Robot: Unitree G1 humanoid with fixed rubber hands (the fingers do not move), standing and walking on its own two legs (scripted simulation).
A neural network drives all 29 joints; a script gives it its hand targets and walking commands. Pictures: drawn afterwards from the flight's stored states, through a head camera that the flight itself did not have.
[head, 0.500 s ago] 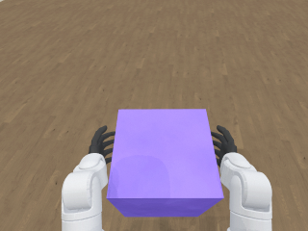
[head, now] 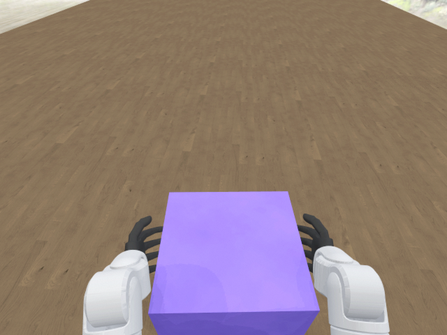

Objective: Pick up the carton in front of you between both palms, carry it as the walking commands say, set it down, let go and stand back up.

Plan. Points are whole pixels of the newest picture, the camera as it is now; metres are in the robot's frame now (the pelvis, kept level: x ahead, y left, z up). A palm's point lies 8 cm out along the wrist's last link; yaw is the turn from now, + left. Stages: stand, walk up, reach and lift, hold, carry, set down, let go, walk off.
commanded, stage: carry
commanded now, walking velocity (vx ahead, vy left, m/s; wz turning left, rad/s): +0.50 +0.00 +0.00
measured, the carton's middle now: (229, 279) +0.25 +0.00 +0.01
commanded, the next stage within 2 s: none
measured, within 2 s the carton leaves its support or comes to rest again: neither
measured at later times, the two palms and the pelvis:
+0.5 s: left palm (174, 149) +0.53 +0.13 +0.09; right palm (294, 147) +0.55 -0.17 +0.09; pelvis +0.30 -0.04 +0.00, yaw +4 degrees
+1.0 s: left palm (169, 93) +0.86 +0.18 +0.09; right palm (259, 93) +0.85 -0.12 +0.09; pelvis +0.61 +0.03 +0.01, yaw +0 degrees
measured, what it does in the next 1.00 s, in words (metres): walks ahead: right foot, then left foot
